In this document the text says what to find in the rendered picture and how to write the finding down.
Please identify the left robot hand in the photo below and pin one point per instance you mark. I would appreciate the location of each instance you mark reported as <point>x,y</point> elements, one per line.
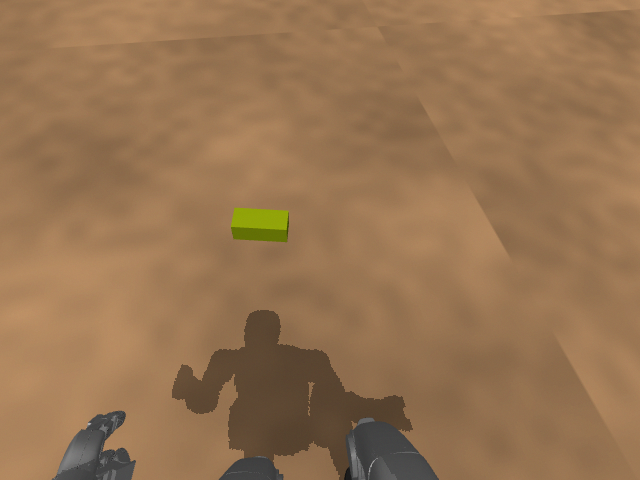
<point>85,450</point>

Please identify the carton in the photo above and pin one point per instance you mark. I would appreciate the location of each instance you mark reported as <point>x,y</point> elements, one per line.
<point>260,224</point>

